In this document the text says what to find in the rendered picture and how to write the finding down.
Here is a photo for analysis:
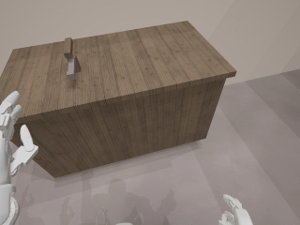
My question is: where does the tap lever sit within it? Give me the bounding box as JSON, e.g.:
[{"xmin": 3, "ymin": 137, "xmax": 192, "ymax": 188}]
[{"xmin": 67, "ymin": 58, "xmax": 76, "ymax": 81}]

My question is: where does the left robot forearm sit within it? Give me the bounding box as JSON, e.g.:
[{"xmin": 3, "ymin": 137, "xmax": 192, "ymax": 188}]
[{"xmin": 0, "ymin": 184, "xmax": 21, "ymax": 225}]

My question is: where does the counter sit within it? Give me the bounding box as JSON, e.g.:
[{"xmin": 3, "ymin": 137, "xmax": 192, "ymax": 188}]
[{"xmin": 0, "ymin": 21, "xmax": 237, "ymax": 178}]

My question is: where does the right robot hand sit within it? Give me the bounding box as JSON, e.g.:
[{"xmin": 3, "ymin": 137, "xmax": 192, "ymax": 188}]
[{"xmin": 218, "ymin": 194, "xmax": 253, "ymax": 225}]

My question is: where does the left robot hand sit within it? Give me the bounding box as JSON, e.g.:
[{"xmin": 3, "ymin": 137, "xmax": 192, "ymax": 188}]
[{"xmin": 0, "ymin": 91, "xmax": 38, "ymax": 185}]

